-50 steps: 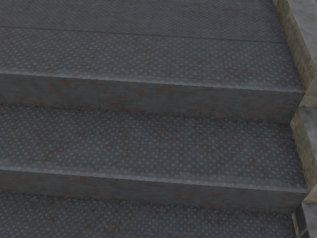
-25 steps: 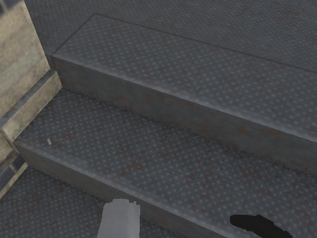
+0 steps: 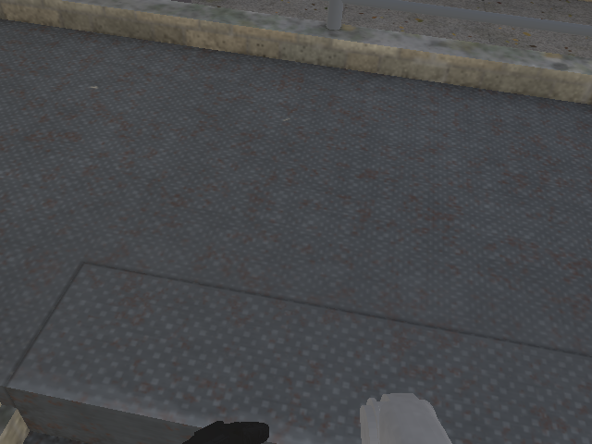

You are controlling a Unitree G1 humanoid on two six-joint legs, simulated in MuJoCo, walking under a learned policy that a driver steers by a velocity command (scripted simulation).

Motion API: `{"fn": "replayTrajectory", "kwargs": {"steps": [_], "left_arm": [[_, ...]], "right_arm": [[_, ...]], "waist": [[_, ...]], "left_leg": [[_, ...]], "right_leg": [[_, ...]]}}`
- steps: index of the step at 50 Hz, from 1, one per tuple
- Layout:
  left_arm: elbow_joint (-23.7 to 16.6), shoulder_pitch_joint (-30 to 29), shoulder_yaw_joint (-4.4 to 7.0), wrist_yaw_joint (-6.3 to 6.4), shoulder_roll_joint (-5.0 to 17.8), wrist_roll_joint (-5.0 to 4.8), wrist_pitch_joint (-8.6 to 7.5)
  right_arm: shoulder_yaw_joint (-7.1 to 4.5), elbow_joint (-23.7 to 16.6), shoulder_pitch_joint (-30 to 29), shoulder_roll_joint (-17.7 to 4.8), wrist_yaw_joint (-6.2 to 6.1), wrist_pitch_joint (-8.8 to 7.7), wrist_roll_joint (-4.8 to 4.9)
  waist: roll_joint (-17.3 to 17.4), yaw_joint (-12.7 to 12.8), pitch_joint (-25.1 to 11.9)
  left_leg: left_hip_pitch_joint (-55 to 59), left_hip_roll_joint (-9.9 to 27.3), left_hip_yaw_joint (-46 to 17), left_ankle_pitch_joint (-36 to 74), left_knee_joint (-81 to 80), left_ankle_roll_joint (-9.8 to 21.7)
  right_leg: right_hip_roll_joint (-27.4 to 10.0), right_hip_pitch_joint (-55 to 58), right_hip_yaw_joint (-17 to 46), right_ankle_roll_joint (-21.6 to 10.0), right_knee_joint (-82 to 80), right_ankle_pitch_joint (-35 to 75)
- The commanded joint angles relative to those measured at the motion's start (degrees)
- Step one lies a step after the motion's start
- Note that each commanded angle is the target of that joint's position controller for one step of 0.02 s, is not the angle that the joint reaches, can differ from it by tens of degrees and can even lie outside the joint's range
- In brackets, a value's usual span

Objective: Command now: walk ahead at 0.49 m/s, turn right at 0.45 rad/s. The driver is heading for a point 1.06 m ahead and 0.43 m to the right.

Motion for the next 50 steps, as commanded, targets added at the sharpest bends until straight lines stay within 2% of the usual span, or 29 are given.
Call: {"fn": "replayTrajectory", "kwargs": {"steps": [1, 4, 7, 8, 9, 10, 11, 12, 13, 14, 15, 16, 19, 22, 25, 27, 29, 31, 32, 33, 34, 35, 36, 37, 39, 41, 43, 46, 50], "left_arm": [[-8.86, -13.46, -0.3, -1.08, 1.38, 0.39, -1.08], [-7.65, -11.85, 0.03, -2.58, 2.21, 1.08, -2.07], [-3.42, 2.71, 4.99, -2.41, 12.45, 1.87, -0.66], [-0.97, 11.58, 7.06, -2.81, 16.64, 2.74, 0.08], [1.04, 17.84, 9.22, -1.94, 23.09, 3.33, 1.2], [1.94, 18.95, 9.41, 0.45, 22.76, 4.92, 1.64], [5.52, 21.34, 7.42, 1.5, 15.6, 5.0, 0.97], [7.2, 19.73, 5.6, 0.67, 9.14, 4.54, 0.12], [8.09, 17.92, 5.25, 0.0, 6.92, 3.32, -0.68], [10.55, 17.47, 5.02, -0.34, 5.71, 2.89, -0.58], [11.46, 16.24, 4.78, -0.67, 4.21, 3.04, -0.49], [11.69, 15.2, 4.91, -1.3, 4.89, 2.66, -0.48], [10.91, 11.88, 5.47, -1.69, 8.45, 1.82, -1.93], [16.2, 22.99, 5.39, -0.83, 9.83, 3.14, -1.98], [19.01, 34.0, 5.75, 0.71, 8.75, 1.13, -0.01], [17.85, 35.99, 6.88, 3.44, 9.52, -0.43, 0.14], [14.87, 26.57, 6.66, 3.82, 10.76, 0.25, -0.57], [14.09, 24.08, 7.94, 3.42, 17.07, 1.23, -0.96], [11.45, 16.85, 8.37, 3.79, 17.93, 1.79, -2.31], [8.75, 17.03, 8.39, 2.38, 14.29, 1.26, -3.69], [8.46, 19.69, 7.27, 0.26, 7.86, 2.43, -4.44], [8.15, 16.89, 8.42, -1.5, 10.08, 2.68, -4.63], [4.61, 10.93, 7.71, -1.93, 8.36, 2.05, -3.11], [1.77, 7.7, 7.0, -1.77, 7.48, 1.61, -1.86], [2.31, 14.97, 6.61, -1.47, 6.72, -0.07, -0.8], [2.17, 17.64, 5.94, 0.04, 4.54, -0.85, 0.47], [0.83, 15.95, 6.35, 1.01, 6.89, -0.53, 1.02], [-2.61, 8.26, 7.56, 1.54, 10.08, -0.4, 1.02], [-5.21, 1.25, 8.19, 0.22, 11.31, -0.55, 1.01]], "right_arm": [[-2.98, 0.05, 7.12, -13.82, -3.03, -0.42, 1.09], [-3.56, -1.45, 0.97, -17.4, -3.17, -0.21, 3.24], [-5.59, -4.67, -4.28, -23.62, -3.5, 0.0, 2.62], [-6.13, -8.25, -8.22, -24.37, -2.89, -0.68, 2.16], [-4.65, -12.56, -10.49, -16.51, -0.61, -3.16, 1.26], [-4.78, -13.79, -13.63, -13.02, 2.29, -5.42, 1.22], [-5.65, -15.65, -15.47, -12.75, 4.22, -6.21, 2.53], [-4.7, -19.59, -21.66, -10.97, 5.07, -6.48, 2.33], [-3.54, -21.3, -23.11, -8.23, 4.95, -6.29, 0.83], [-2.35, -22.15, -21.24, -5.29, 4.64, -5.65, -0.18], [-1.65, -22.08, -16.53, -4.09, 4.36, -5.21, 0.77], [-0.56, -21.99, -14.07, -2.25, 4.1, -5.18, 1.17], [-0.28, -23.19, -18.04, -5.61, 1.81, -4.42, 1.65], [2.14, -28.61, -30.89, 0.6, -0.31, -3.65, 1.01], [3.29, -33.46, -40.91, -0.38, -0.16, -5.83, 1.45], [3.85, -37.3, -49.96, 0.3, 0.32, -5.74, 0.81], [0.7, -34.89, -40.75, -3.81, 0.81, -5.16, 1.79], [-4.8, -32.69, -25.46, -14.27, 0.67, -5.48, 2.3], [-7.11, -30.1, -11.67, -20.2, 0.51, -5.28, 2.8], [-8.76, -26.57, -2.37, -25.62, 0.47, -5.06, -0.42], [-9.01, -25.17, -3.15, -25.12, -1.12, -3.53, -1.65], [-7.96, -25.32, -8.1, -17.97, -2.65, -2.08, -0.75], [-5.88, -21.9, -11.21, -10.36, -3.22, -1.14, 1.37], [-4.35, -18.44, -11.97, -4.47, -2.95, -1.03, 1.12], [-3.06, -13.87, -14.53, 0.54, -1.41, -2.1, -0.31], [-4.19, -11.4, -14.16, -2.18, -0.16, -2.79, 1.02], [-5.04, -11.12, -15.23, -5.94, 0.31, -3.01, 1.24], [-6.03, -11.66, -14.24, -11.12, -1.46, -2.89, 0.08], [-7.25, -11.84, -9.53, -16.67, -2.92, -3.49, 1.06]], "waist": [[7.47, -0.57, 7.13], [6.44, 3.71, -1.78], [17.89, 11.41, -7.35], [15.72, 15.17, -10.51], [-5.21, 12.95, -14.49], [-12.13, 10.22, -17.51], [-5.98, 7.41, -7.2], [1.63, 4.93, 1.96], [7.24, 1.9, 6.85], [4.87, -0.34, 6.02], [4.45, -2.78, 5.84], [5.57, -4.32, 5.56], [6.78, -4.8, 9.03], [-5.52, 0.52, 9.17], [-6.04, 6.96, 6.5], [-7.13, 9.17, 5.16], [-12.36, 0.48, -0.41], [-17.3, -8.45, -10.73], [-14.35, -15.69, -16.28], [9.45, -13.39, -27.9], [31.81, -9.6, -32.21], [22.42, -7.57, -22.34], [13.86, -4.47, -7.92], [3.38, -1.27, 0.89], [1.26, 5.35, 5.86], [1.36, 7.4, 9.19], [1.12, 7.75, 11.32], [5.18, 4.84, 10.07], [3.62, -0.03, 7.87]], "left_leg": [[2.86, 12.79, -5.86, 26.21, -19.61, 0.93], [2.45, 12.0, 3.28, 90.48, -12.69, 0.55], [14.31, 16.17, -1.08, 123.9, 8.19, 4.05], [4.58, 14.21, -3.46, 110.4, 21.86, 4.86], [-18.96, 1.3, -6.36, 50.24, 44.7, 2.3], [-33.89, -9.08, -21.25, 12.95, 69.42, 1.35], [-43.91, -6.83, -26.96, 12.45, 82.52, 3.26], [-50.18, -5.21, -25.44, 14.18, 87.41, 4.78], [-53.62, -3.61, -23.34, 16.0, 89.58, 5.58], [-56.91, -3.2, -21.63, 15.87, 100.99, 6.39], [-59.33, -2.35, -21.32, 14.87, 106.75, 6.63], [-62.02, -0.84, -20.46, 17.53, 105.71, 6.63], [-61.61, 2.42, -15.17, 20.01, 91.63, 2.75], [-72.51, 0.84, -7.54, 15.56, 102.59, 0.04], [-77.98, 1.69, -7.57, 14.04, 82.06, -0.57], [-63.98, 2.78, -6.17, 7.03, 62.42, -1.51], [-42.26, -1.33, -1.88, 0.1, 48.11, 0.78], [-24.06, -5.83, -5.6, -6.96, 40.65, 4.31], [-9.66, 0.58, -21.79, -9.31, 33.63, 7.77], [12.28, 10.8, -45.78, -16.5, 16.3, 11.91], [19.81, 21.38, -75.24, -10.4, -5.36, 18.08], [8.66, 21.18, -73.93, -11.01, -6.75, 17.09], [-3.53, 20.49, -61.03, -13.91, -4.67, 14.96], [-14.06, 18.37, -48.1, -15.06, 0.09, 12.28], [-21.66, 14.49, -31.24, -6.65, 1.0, 7.24], [-21.67, 11.36, -18.75, 1.09, -1.88, 4.48], [-23.58, 9.54, -9.84, 6.49, -4.74, 3.94], [-18.66, 10.52, -6.52, 10.57, -11.48, 6.13], [-4.66, 12.13, -3.25, 13.03, -13.51, 6.14]], "right_leg": [[-5.49, -0.21, -4.88, 0.9, -9.4, -8.66], [-0.56, 29.99, -16.36, -4.79, -29.66, -16.16], [7.1, 46.11, -15.23, -7.19, -52.5, -33.96], [4.56, 61.28, -1.0, -9.46, -60.76, -30.13], [-6.35, 78.58, 29.79, -17.16, -78.65, -31.21], [-12.83, 83.57, 60.24, -20.54, -100.78, -47.38], [-14.22, 77.08, 59.9, -15.27, -102.84, -50.06], [-12.52, 66.85, 51.52, -11.74, -98.07, -47.12], [-9.95, 61.33, 41.06, -8.62, -95.39, -38.63], [-7.05, 60.98, 35.16, -6.03, -94.18, -31.97], [-4.84, 59.83, 28.05, -4.12, -92.6, -27.35], [-3.69, 59.02, 21.62, -1.64, -90.1, -22.46], [-1.26, 47.62, 14.09, 0.03, -91.76, -21.91], [-2.56, 51.95, 20.93, -3.34, -93.47, -14.89], [-4.18, 65.92, 25.05, -4.06, -95.37, -11.71], [-9.75, 67.03, 28.94, -7.97, -108.06, -6.63], [-8.34, 70.6, 20.72, -7.8, -107.05, 22.94], [-9.6, 80.07, 17.77, -6.05, -93.42, 67.47], [-7.87, 75.41, 17.63, -4.26, -75.53, 68.42], [-0.38, 59.48, 15.54, -3.7, -57.15, 45.53], [9.05, 45.83, 16.85, -1.17, -32.07, -11.13], [7.31, 39.1, 18.05, 0.29, -14.36, -12.64], [4.86, 32.14, 11.29, 0.24, -5.44, -15.12], [1.65, 30.16, 8.6, -1.58, -3.47, -15.61], [-1.6, 33.26, 8.69, -3.09, -3.15, -14.26], [-2.53, 31.8, 8.98, -3.2, -9.49, -13.2], [-2.71, 32.35, 7.2, -1.55, -21.06, -9.45], [-4.8, 33.72, 3.98, 3.45, -32.79, -5.76], [-7.74, 36.59, -0.62, 3.65, -53.05, -0.48]]}}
